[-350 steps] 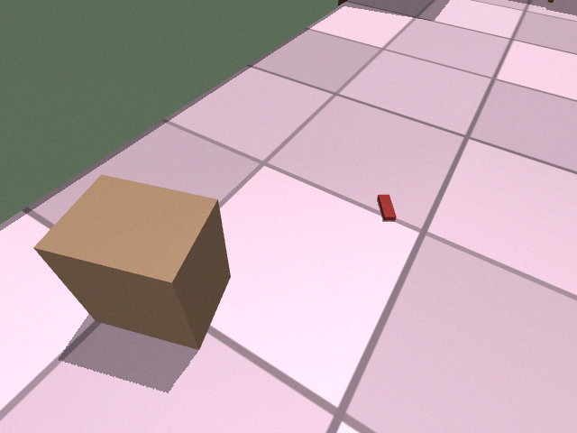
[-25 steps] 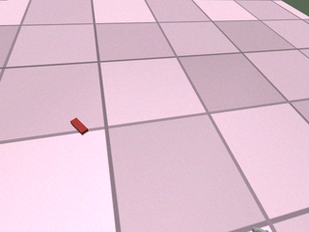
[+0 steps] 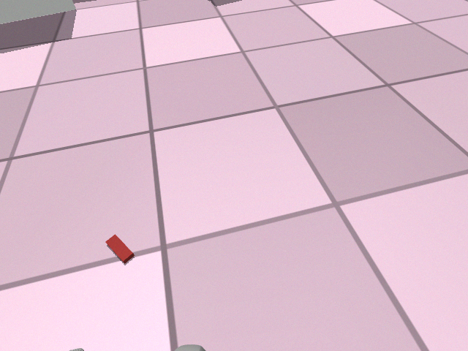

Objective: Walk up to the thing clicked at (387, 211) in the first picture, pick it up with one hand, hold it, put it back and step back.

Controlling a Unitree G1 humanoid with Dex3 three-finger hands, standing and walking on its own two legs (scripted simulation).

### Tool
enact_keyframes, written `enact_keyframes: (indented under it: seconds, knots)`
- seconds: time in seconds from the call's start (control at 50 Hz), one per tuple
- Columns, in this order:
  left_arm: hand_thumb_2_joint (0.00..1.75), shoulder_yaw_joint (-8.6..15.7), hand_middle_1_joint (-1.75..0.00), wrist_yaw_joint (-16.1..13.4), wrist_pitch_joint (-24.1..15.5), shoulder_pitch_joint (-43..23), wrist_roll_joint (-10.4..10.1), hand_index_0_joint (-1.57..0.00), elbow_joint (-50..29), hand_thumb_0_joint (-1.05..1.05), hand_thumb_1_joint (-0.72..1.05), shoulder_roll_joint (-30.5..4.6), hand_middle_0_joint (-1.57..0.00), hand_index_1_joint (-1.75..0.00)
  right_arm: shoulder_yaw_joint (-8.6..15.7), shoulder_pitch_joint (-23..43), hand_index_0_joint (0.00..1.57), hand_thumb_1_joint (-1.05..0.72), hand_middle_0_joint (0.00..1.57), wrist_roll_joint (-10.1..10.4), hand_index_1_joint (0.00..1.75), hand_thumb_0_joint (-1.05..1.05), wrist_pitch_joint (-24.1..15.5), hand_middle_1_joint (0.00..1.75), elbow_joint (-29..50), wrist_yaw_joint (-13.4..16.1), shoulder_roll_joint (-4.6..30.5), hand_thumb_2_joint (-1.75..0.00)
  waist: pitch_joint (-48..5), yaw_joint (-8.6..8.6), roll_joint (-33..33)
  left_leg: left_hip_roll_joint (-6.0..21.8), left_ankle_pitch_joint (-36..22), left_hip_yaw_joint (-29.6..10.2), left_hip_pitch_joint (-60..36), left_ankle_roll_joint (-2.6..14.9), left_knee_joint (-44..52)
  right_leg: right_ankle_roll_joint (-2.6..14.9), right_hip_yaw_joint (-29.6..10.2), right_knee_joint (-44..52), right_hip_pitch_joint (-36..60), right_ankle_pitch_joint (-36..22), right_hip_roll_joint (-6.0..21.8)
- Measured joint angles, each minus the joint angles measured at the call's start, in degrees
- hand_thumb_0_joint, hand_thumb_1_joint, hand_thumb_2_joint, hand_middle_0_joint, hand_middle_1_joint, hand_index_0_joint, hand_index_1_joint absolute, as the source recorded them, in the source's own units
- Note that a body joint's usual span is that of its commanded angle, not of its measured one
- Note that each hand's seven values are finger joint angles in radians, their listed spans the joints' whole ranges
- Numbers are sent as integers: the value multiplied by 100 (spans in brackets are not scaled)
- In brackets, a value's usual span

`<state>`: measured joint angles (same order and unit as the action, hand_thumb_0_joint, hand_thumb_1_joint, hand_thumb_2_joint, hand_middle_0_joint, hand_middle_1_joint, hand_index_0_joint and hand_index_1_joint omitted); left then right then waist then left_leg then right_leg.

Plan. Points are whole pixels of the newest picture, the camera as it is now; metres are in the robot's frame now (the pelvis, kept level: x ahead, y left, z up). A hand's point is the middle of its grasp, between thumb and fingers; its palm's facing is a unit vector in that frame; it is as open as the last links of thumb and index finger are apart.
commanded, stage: walk up
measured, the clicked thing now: (119, 248) +0.67 +0.62 -0.76
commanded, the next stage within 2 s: none
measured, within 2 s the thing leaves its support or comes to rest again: neither
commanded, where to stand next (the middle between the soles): +0.77 +0.07 m, yaw +0 degrees
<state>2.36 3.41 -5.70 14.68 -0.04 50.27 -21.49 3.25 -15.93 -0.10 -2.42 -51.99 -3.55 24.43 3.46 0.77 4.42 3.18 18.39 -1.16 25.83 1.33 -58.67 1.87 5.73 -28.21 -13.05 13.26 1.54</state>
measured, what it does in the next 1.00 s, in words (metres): walks ahead: left foot, then right foot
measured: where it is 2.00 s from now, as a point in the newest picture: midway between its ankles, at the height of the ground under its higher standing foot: (236, 242)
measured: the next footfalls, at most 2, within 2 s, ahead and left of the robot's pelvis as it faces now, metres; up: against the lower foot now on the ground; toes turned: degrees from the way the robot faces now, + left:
left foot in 0.22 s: +0.28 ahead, +0.15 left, +0.00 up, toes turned +6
right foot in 0.68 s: +0.45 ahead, -0.11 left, +0.00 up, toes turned -6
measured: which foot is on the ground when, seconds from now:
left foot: up 0.00-0.20, down 0.22-0.70, up 0.72-1.00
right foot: down 0.00-0.26, up 0.28-0.66, down 0.68-1.00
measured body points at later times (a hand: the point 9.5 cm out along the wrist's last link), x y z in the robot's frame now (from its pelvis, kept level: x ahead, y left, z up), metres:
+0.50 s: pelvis +0.23 +0.05 +0.00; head +0.24 +0.06 +0.45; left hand +0.28 +0.37 -0.12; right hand +0.30 -0.27 -0.09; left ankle +0.24 +0.15 -0.74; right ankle +0.30 -0.11 -0.69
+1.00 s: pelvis +0.43 +0.03 +0.00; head +0.44 +0.02 +0.45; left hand +0.48 +0.35 -0.10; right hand +0.51 -0.29 -0.12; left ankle +0.54 +0.17 -0.71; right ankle +0.41 -0.10 -0.74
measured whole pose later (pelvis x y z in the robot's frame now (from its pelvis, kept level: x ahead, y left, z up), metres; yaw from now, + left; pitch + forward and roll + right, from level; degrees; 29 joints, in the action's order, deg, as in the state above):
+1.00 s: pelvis +0.43 +0.03 +0.00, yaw +0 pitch -2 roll -1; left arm 2.3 3.0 -5.1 18.3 0.8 48.6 -23.4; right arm 3.8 -14.3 -1.0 -1.8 -50.5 -4.6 23.8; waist 3.9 2.0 2.8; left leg 5.1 13.2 0.7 27.3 0.2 -40.0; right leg 0.6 5.2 -28.9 -9.3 17.4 2.2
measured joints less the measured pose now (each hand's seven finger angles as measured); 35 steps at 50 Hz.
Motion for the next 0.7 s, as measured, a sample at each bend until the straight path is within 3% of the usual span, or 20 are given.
enact_keyframes:
  seconds: [0.1,0.22,0.26,0.32,0.36,0.48,0.56,0.68,0.7]
  knots:
    - [90,23,-30,5,11,272,69,-20,-15,1,90,-64,-21,-30,49,185,21,-90,21,-89,30,1,37,30,85,-131,-55,-89,13,95,-84,211,-572,114,423,-121,1369,-41,87,351,548,237,-78]
    - [90,75,-30,-10,87,564,89,-20,32,1,90,-294,-21,-30,109,329,21,-90,21,-122,30,1,-6,30,105,-195,-60,-89,6,215,-299,166,-1080,364,-14,35,2656,-266,129,-81,992,1056,-12]
    - [90,88,-30,-60,161,586,75,-20,122,1,90,-373,-21,-30,145,414,21,-90,21,-161,30,0,-100,30,153,-145,-99,-89,67,192,-559,-25,-1096,527,-103,57,2387,-140,-1,-1028,768,1391,270]
    - [90,33,-30,-128,281,477,24,-20,254,1,90,-358,-20,-30,137,437,21,-90,21,-55,30,0,-187,30,333,-67,-157,-89,134,63,-612,-55,-688,580,-283,108,2188,55,-539,-3104,-189,1358,36]
    - [90,0,-30,-114,272,428,-1,-20,269,1,90,-399,-20,-30,74,377,21,-90,21,-11,30,0,-182,30,372,-17,-230,-89,123,24,-707,-86,-658,651,-596,109,2462,85,-651,-3573,-710,1037,23]
    - [90,34,-30,51,265,326,50,-20,220,1,91,-396,-20,-30,-15,57,21,-90,21,-27,30,0,-201,30,341,6,-217,-89,29,-51,-760,-211,-578,817,-1396,142,3212,-126,-552,-2506,-1517,402,383]
    - [90,69,-30,137,306,210,99,-20,244,1,91,-337,-20,-30,11,-181,21,-90,21,-27,30,0,-191,30,295,-10,-108,-89,-1,-148,-603,-228,-353,819,-1746,102,3373,-151,-428,-1504,-1562,-34,489]
    - [90,138,-30,115,174,100,116,-20,221,1,90,-351,-20,-30,19,-463,21,-90,21,-19,30,0,-65,30,231,8,10,-89,-69,-207,-387,-94,511,796,-1953,-132,2703,-52,-263,-320,-910,-494,244]
    - [90,160,-30,69,125,47,130,-20,207,1,90,-306,-20,-30,22,-458,21,-90,21,-13,30,1,-31,30,198,38,36,-89,-36,-199,-240,53,686,722,-1812,-62,2209,-65,-187,-466,-880,-422,136]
